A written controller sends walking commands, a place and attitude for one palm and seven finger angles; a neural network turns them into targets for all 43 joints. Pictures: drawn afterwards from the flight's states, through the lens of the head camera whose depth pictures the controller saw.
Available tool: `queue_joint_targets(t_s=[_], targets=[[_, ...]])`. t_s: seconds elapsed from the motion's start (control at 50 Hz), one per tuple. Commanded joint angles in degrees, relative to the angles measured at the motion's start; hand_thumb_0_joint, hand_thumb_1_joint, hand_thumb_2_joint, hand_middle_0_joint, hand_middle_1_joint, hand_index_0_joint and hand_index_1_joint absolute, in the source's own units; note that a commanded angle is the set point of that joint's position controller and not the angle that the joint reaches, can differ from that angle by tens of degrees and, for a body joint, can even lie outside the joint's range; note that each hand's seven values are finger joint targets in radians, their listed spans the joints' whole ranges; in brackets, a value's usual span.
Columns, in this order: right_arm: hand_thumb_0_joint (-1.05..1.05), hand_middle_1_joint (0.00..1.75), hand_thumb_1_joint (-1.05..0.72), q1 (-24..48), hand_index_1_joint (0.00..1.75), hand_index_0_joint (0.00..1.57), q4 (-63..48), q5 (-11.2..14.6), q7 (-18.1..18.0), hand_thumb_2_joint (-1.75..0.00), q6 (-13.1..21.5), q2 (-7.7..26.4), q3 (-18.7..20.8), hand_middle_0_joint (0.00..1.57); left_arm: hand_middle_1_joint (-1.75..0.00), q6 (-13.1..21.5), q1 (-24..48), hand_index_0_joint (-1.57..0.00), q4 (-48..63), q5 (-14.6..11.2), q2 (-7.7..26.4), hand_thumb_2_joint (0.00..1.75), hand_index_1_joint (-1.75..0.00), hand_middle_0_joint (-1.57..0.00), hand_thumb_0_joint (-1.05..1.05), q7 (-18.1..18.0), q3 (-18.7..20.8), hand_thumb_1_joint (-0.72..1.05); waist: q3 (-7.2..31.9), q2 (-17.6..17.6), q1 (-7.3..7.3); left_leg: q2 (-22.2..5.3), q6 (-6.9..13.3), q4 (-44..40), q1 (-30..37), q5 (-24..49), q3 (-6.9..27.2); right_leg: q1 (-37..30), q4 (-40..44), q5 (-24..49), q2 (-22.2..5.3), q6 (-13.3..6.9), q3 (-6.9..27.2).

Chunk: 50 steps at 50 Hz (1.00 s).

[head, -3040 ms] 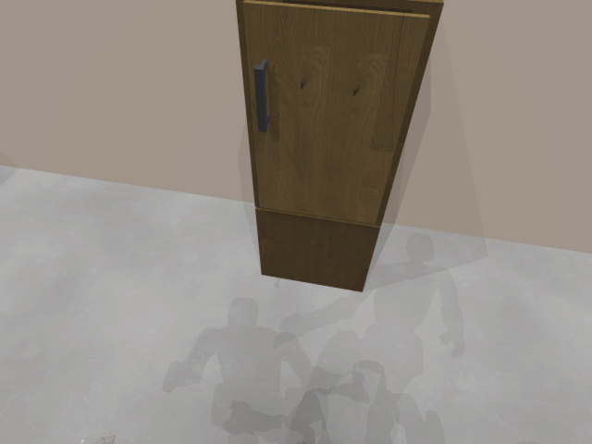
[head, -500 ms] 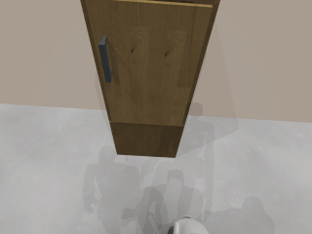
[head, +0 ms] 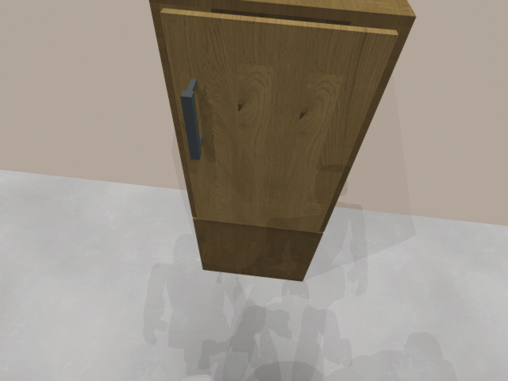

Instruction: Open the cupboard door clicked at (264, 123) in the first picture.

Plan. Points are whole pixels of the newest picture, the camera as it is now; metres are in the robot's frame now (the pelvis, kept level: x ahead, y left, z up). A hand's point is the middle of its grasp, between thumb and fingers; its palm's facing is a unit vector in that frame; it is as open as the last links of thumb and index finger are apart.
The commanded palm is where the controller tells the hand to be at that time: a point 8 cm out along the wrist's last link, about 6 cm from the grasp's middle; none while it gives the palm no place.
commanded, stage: come to a stop and stand still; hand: left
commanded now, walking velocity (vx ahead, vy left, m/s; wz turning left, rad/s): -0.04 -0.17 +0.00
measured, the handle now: (194, 121) +0.56 +0.16 +0.08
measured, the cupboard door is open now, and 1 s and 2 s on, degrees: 0 0 0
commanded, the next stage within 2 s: look again from close up in 1.68 s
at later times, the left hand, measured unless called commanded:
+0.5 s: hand out of the picture -0.01 +0.17 -0.17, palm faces -0.02 -0.97 -0.22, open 7.4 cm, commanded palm none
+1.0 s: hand out of the picture +0.02 +0.15 -0.16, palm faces -0.01 -0.97 -0.23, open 7.4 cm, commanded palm none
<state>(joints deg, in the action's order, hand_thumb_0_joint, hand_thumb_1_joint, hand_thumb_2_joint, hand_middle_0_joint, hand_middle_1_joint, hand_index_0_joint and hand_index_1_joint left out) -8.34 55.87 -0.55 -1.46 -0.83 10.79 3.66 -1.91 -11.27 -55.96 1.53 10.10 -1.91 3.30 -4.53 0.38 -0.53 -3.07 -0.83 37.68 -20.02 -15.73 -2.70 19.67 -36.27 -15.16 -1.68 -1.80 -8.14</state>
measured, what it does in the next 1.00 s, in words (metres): steps on the spot: right foot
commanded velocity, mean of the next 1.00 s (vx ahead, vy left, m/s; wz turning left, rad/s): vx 0.00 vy -0.02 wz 0.00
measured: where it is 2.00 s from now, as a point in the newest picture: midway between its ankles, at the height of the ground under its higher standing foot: outside the picture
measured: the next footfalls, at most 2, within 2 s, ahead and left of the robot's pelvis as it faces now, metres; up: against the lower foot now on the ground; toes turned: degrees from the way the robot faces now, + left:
right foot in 0.36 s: -0.01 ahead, -0.16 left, +0.00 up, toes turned -3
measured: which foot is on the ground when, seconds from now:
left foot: down 0.00-1.00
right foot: down 0.00-0.00, up 0.02-0.34, down 0.36-1.00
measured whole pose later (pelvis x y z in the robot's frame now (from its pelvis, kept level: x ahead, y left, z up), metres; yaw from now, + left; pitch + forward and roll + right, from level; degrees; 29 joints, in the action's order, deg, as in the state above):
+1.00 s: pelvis +0.00 -0.04 +0.01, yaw -1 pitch -1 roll +0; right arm -15.1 61.4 -0.8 -0.6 0.6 10.3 0.8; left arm 0.8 -15.8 -60.0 1.1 10.5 -1.6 0.6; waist -1.9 0.1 0.2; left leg -3.6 -2.5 31.2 -17.5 -12.9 -1.7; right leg 9.8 -32.4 -21.8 -0.9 0.3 0.2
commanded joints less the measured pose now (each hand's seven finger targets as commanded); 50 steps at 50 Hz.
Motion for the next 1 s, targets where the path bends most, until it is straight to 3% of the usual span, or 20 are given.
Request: queue_joint_targets(t_s=[0.0, 0.04, 0.1, 0.24, 0.26, 0.28, 0.3, 0.32, 0.34, 0.36, 0.38, 0.4, 0.42, 0.44, 0.46, 0.5, 0.56, 0.6, 0.64, 0.98], targets=[[0.0, 0.3, -0.9, -8.4, 0.3, 0.2, -2.12, -1.34, -0.91, -0.9, 0.72, 10.19, 0.87, 0.2, -0.3, -0.48, -4.3, -0.2, 4.37, -0.46, 4.75, 0.9, -0.3, -0.2, 0.0, -0.12, 1.12, 0.9, 5.15, -13.24, 2.3, -22.36, 12.36, -22.45, 3.46, 24.57, 24.61, 5.27, -21.61, -19.94, 2.05, 1.87, 7.85], [0.0, 0.3, -0.9, -2.82, 0.3, 0.2, -3.23, -1.36, -1.67, -0.9, 1.0, 8.55, 0.13, 0.2, -0.3, -0.57, -5.17, -0.2, 2.98, -0.05, 5.69, 0.9, -0.3, -0.2, 0.0, 0.32, 1.9, 0.9, 3.95, -10.58, -0.19, -17.64, 11.84, -21.43, 1.66, 18.88, 19.08, 7.28, -29.89, -14.06, 1.58, 2.09, 11.92], [0.0, 0.3, -0.9, -1.49, 0.3, 0.2, -3.43, -0.96, -1.62, -0.9, 1.34, 7.17, -0.15, 0.2, -0.3, -0.64, -8.03, -0.2, 1.32, -0.22, 5.26, 0.9, -0.3, -0.2, 0.0, 0.86, 1.78, 0.9, 6.74, -8.98, -0.3, -12.96, 9.96, -20.88, 6.47, 16.72, 11.26, 7.66, -29.57, -8.31, 1.03, 3.37, 11.16], [0.0, 0.3, -0.9, -7.49, 0.3, 0.2, 0.8, -0.93, -0.88, -0.9, 0.72, 8.05, 0.83, 0.2, -0.3, 0.08, -5.47, -0.2, 0.38, -0.42, 2.56, 0.9, -0.3, -0.2, 0.0, 1.13, -0.25, 0.9, 6.33, -10.42, 3.19, -12.41, 9.64, -22.51, 13.0, 8.89, 13.09, 0.18, -2.36, -13.18, 0.18, 3.31, 6.34], [0.0, 0.3, -0.9, -7.43, 0.3, 0.2, 1.18, -0.86, -0.65, -0.9, 0.63, 8.56, 0.9, 0.2, -0.3, 0.25, -7.22, -0.2, -0.58, -0.62, 2.24, 0.9, -0.3, -0.2, 0.0, 1.05, -0.44, 0.9, 6.88, -10.66, 2.48, -11.87, 8.97, -22.2, 12.27, 8.34, 12.6, -2.44, 1.86, -11.09, 0.61, 3.0, 5.73], [0.0, 0.3, -0.9, -1.13, 0.3, 0.2, -2.27, 0.12, -0.61, -0.9, 0.9, 11.67, 1.56, 0.2, -0.3, 1.41, -15.39, -0.2, -2.58, 0.08, 4.84, 0.9, -0.3, -0.2, 0.0, -0.76, -1.27, 0.9, 4.0, -3.56, -2.88, -9.52, 4.4, -7.65, 7.79, 14.08, 4.96, -2.55, 14.01, -1.5, -1.85, 1.12, 10.18], [0.0, 0.3, -0.9, -2.23, 0.3, 0.2, -4.58, 0.15, 0.86, -0.9, 0.43, 3.86, 0.0, 0.2, -0.3, 2.26, -11.63, -0.2, 0.08, 0.53, 7.43, 0.9, -0.3, -0.2, 0.0, -0.93, -1.17, 0.9, 0.25, 10.8, -0.33, -0.8, 1.4, -0.77, -3.11, -5.07, -1.17, -0.73, 22.02, -8.86, -6.23, -0.51, 18.74], [0.0, 0.3, -0.9, -4.03, 0.3, 0.2, -5.15, -0.4, 1.75, -0.9, -0.16, 2.9, -0.82, 0.2, -0.3, 3.0, -8.11, -0.2, 1.81, 0.51, 9.34, 0.9, -0.3, -0.2, 0.0, -0.83, -1.75, 0.9, -0.08, 7.89, 2.08, 0.35, 0.56, 5.39, -1.93, -8.49, -1.47, 4.08, 23.58, -15.65, -10.61, -3.84, 22.22], [0.0, 0.3, -0.9, -7.2, 0.3, 0.2, -4.57, -0.84, 2.38, -0.9, -0.27, 3.19, -0.39, 0.2, -0.3, 3.15, -4.85, -0.2, 2.77, 0.91, 11.42, 0.9, -0.3, -0.2, 0.0, -0.39, -1.19, 0.9, 5.68, -2.77, 4.59, 1.63, 0.18, 5.58, 3.1, -5.51, -3.22, 1.39, 17.06, -5.98, -9.64, -4.7, 16.71], [0.0, 0.3, -0.9, -9.7, 0.3, 0.2, -4.01, -0.52, 2.37, -0.9, 0.43, 1.82, -0.85, 0.2, -0.3, 3.65, -3.88, -0.2, 3.18, 0.33, 10.97, 0.9, -0.3, -0.2, 0.0, -0.52, -0.71, 0.9, 9.92, 2.37, 4.62, 1.95, 0.43, 0.99, 2.84, -2.25, -2.33, -3.31, 13.68, -3.05, -6.69, -4.2, 13.91], [0.0, 0.3, -0.9, -8.75, 0.3, 0.2, -4.3, -0.43, 1.87, -0.9, 1.29, 3.55, -1.02, 0.2, -0.3, 3.87, -4.41, -0.2, 2.37, -0.2, 9.5, 0.9, -0.3, -0.2, 0.0, -0.73, -0.67, 0.9, 8.86, 10.36, 3.49, 0.78, 1.32, -2.08, 4.48, 0.63, 0.22, -1.6, 10.08, -0.77, -5.45, -3.06, 13.45], [0.0, 0.3, -0.9, -9.33, 0.3, 0.2, -3.91, -0.43, 1.46, -0.9, 1.55, 4.79, -0.8, 0.2, -0.3, 3.37, -4.36, -0.2, 2.02, -0.15, 7.48, 0.9, -0.3, -0.2, 0.0, -0.79, -1.23, 0.9, 6.91, 7.17, 3.47, -0.37, 1.69, -4.52, 6.79, 1.18, 1.89, 1.64, 9.0, -6.5, -4.42, -1.98, 11.7], [0.0, 0.3, -0.9, -10.05, 0.3, 0.2, -3.19, -0.71, 1.3, -0.9, 1.61, 5.8, -0.53, 0.2, -0.3, 2.53, -5.37, -0.2, 2.01, 0.01, 6.58, 0.9, -0.3, -0.2, 0.0, -0.76, -1.21, 0.9, 3.77, -1.63, 3.06, -2.54, 2.36, -7.98, 6.15, -1.28, 4.86, 4.49, 7.1, -13.85, -2.06, -1.0, 10.4], [0.0, 0.3, -0.9, -10.08, 0.3, 0.2, -2.87, -1.1, 1.13, -0.9, 1.53, 6.73, -0.46, 0.2, -0.3, 2.02, -5.87, -0.2, 2.01, -0.01, 6.14, 0.9, -0.3, -0.2, 0.0, -0.76, -1.09, 0.9, -0.42, -10.52, 2.67, -5.1, 3.89, -13.59, 0.48, -6.4, 9.85, 3.51, 3.6, -15.55, 0.58, 0.14, 7.36], [0.0, 0.3, -0.9, -9.08, 0.3, 0.2, -3.06, -1.16, 0.92, -0.9, 1.27, 7.59, -0.48, 0.2, -0.3, 1.89, -8.07, -0.2, 1.41, -0.25, 6.05, 0.9, -0.3, -0.2, 0.0, -0.56, -1.06, 0.9, -1.41, -13.48, 1.32, -6.38, 5.14, -18.17, -4.04, -13.05, 13.49, 0.74, 2.14, -14.37, 1.83, 0.42, 6.27], [0.0, 0.3, -0.9, -6.22, 0.3, 0.2, -3.76, -0.99, 0.8, -0.9, 0.9, 7.26, -0.57, 0.2, -0.3, 2.3, -11.14, -0.2, 0.01, -0.12, 5.76, 0.9, -0.3, -0.2, 0.0, -0.33, -1.29, 0.9, -3.15, -3.88, -0.86, -4.12, 4.68, -17.12, -9.2, -18.05, 11.1, -2.97, 6.41, -12.41, 0.85, -0.26, 8.03], [0.0, 0.3, -0.9, -9.21, 0.3, 0.2, -2.45, -0.9, 1.01, -0.9, 0.97, 3.79, -1.29, 0.2, -0.3, 3.05, -8.27, -0.2, 0.65, -0.25, 7.5, 0.9, -0.3, -0.2, 0.0, -0.18, -1.27, 0.9, -1.6, 5.99, 1.38, 0.72, 1.81, -7.18, -0.5, -4.9, 2.19, 3.9, 15.05, -17.93, -4.77, -2.19, 15.49], [0.0, 0.3, -0.9, -11.85, 0.3, 0.2, -0.95, -0.87, 1.04, -0.9, 1.16, 3.07, -1.6, 0.2, -0.3, 3.07, -6.04, -0.2, 1.4, -0.38, 8.04, 0.9, -0.3, -0.2, 0.0, -0.19, -1.22, 0.9, -0.96, 4.78, 2.6, 0.3, 1.41, -6.82, 3.68, -1.6, 1.68, 6.35, 15.16, -16.72, -4.87, -2.02, 14.81], [0.0, 0.3, -0.9, -12.32, 0.3, 0.2, 0.07, -0.78, 0.92, -0.9, 1.51, 3.31, -1.73, 0.2, -0.3, 3.02, -5.76, -0.2, 1.5, -0.39, 7.99, 0.9, -0.3, -0.2, 0.0, -0.24, -1.17, 0.9, -2.02, 1.68, 2.22, -0.7, 1.63, -9.33, 2.84, -0.65, 2.85, 4.37, 13.48, -13.66, -3.19, -1.37, 12.73], [0.0, 0.3, -0.9, -7.1, 0.3, 0.2, 2.75, -0.32, 0.14, -0.9, 2.65, 6.83, -1.69, 0.2, -0.3, 3.51, -6.73, -0.2, -1.8, -0.42, 9.15, 0.9, -0.3, -0.2, 0.0, 0.02, -0.67, 0.9, 3.02, -0.6, 0.59, -2.71, 2.17, -10.16, 7.68, 12.79, 3.18, -5.25, 11.07, 6.93, -3.25, -0.36, 11.96]])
